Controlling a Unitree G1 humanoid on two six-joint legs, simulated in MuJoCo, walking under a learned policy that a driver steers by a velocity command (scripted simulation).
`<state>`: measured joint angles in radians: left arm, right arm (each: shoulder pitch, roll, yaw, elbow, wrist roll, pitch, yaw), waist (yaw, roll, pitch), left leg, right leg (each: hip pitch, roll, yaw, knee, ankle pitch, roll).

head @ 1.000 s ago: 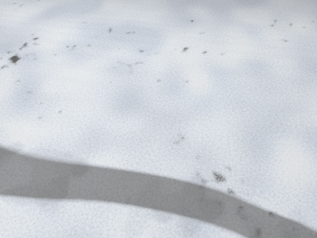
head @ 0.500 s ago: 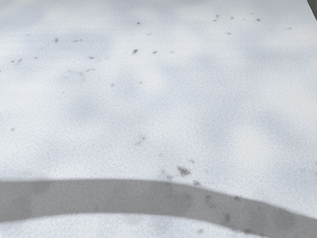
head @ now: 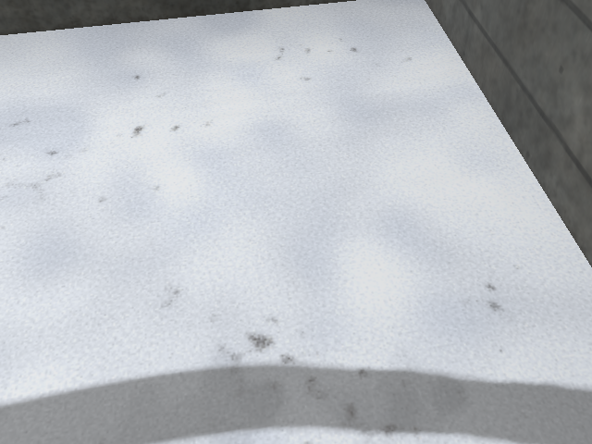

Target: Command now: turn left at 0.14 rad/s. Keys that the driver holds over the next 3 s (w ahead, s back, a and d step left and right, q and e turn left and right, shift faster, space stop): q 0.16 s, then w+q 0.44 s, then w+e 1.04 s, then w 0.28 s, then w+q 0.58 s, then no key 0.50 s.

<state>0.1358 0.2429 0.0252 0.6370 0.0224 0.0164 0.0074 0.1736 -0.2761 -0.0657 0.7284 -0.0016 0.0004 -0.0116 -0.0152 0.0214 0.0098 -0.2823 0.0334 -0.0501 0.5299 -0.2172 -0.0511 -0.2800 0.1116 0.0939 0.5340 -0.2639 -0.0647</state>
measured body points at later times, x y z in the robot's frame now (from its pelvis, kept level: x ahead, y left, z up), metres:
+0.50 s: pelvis +0.06 +0.07 +0.00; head +0.08 +0.09 +0.45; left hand +0.03 +0.38 -0.11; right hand +0.33 -0.11 -0.07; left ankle +0.09 +0.21 -0.71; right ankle +0.01 -0.09 -0.73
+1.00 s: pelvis +0.28 +0.19 -0.01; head +0.31 +0.21 +0.44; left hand +0.42 +0.47 -0.10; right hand +0.39 -0.08 -0.12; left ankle +0.09 +0.21 -0.73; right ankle +0.50 +0.13 -0.70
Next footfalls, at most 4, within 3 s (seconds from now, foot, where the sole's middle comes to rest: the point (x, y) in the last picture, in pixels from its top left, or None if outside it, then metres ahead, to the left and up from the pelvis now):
0.54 left None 0.13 0.22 -0.77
1.08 right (241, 436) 0.52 0.16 -0.77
1.52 left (145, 341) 0.76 0.41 -0.77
2.02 right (269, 268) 0.98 0.11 -0.77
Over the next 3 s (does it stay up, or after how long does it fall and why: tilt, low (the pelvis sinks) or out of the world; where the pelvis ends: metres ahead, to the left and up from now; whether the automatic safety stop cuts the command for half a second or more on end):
stays up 1.27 0.25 0.00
